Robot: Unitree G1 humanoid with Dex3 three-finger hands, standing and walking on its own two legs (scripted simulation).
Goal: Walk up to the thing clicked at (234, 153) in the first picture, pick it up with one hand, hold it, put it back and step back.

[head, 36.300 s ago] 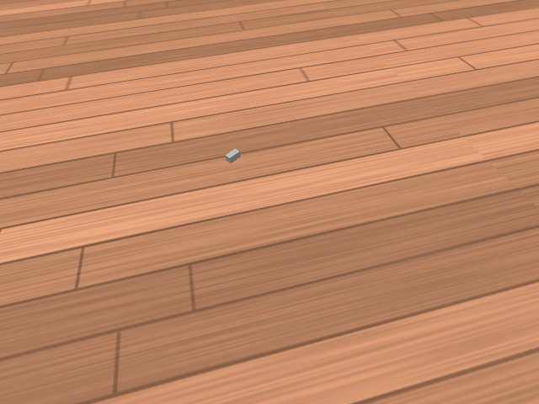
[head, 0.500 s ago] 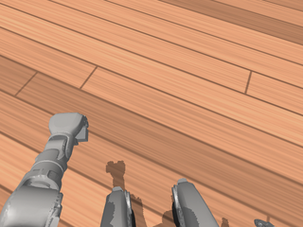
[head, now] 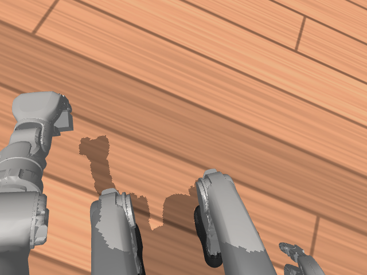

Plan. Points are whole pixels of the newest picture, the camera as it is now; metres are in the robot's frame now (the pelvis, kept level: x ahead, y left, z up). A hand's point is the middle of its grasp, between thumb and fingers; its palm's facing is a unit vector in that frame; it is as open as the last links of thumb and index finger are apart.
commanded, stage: crouch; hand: left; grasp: from above
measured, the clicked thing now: (53, 122) +0.49 +0.26 -0.19
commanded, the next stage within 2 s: lower in 0.94 s
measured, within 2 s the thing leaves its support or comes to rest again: neither
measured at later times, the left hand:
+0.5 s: hand (62, 124) +0.50 +0.25 -0.24, palm faces -0.47 +0.01 -0.88, open 6.8 cm
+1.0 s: hand (67, 124) +0.51 +0.25 -0.28, palm faces -0.47 +0.02 -0.88, open 6.7 cm
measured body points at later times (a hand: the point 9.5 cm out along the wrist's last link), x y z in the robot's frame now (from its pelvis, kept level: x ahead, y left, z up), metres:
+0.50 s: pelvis -0.01 +0.00 -0.08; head +0.25 +0.05 +0.29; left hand +0.52 +0.25 -0.19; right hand +0.01 -0.28 -0.18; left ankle +0.07 +0.12 -0.42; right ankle +0.08 -0.14 -0.42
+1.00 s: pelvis -0.01 +0.00 -0.12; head +0.25 +0.05 +0.24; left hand +0.53 +0.25 -0.23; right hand +0.00 -0.27 -0.21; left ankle +0.07 +0.12 -0.42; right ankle +0.08 -0.14 -0.42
